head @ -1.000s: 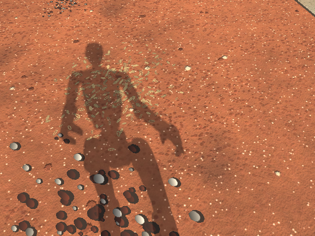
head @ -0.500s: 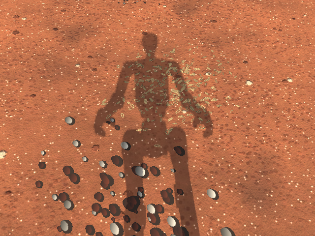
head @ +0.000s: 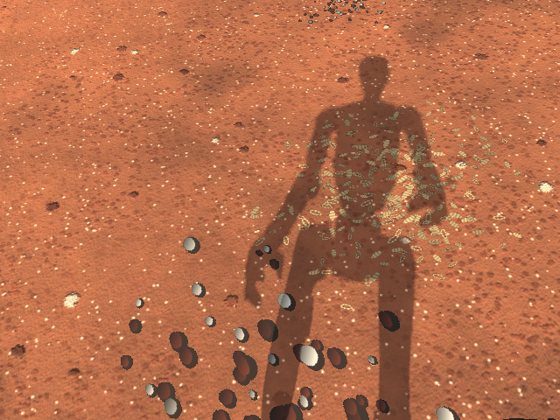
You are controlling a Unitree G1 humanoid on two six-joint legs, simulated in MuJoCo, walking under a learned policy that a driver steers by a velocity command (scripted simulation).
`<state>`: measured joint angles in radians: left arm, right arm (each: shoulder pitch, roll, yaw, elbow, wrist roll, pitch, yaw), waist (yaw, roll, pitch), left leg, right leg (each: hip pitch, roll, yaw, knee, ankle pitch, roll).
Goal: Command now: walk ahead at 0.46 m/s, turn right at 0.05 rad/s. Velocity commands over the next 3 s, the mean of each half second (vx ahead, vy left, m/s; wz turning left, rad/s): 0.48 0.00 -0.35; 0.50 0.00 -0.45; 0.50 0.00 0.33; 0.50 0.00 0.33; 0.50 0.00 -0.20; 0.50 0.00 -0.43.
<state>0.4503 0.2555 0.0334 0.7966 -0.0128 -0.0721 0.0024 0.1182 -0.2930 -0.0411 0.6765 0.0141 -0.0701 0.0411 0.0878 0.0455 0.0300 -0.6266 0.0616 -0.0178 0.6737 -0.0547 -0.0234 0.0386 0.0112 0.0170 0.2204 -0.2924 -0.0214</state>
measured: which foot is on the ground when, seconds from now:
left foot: up 0.00-0.10, down 0.12-0.68, up 0.70-1.00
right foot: down 0.00-0.14, up 0.16-0.64, down 0.66-1.00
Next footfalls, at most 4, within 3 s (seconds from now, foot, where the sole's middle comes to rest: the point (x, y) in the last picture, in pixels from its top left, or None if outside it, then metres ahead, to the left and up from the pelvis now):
0.12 left None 0.25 0.14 -0.78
0.66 right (400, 411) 0.50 -0.16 -0.78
1.20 left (367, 274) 0.86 -0.09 -0.78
1.68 right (455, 215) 1.08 -0.35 -0.78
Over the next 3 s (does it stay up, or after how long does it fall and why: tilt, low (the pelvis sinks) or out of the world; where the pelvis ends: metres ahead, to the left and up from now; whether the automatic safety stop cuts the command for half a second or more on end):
stays up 1.61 -0.34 0.00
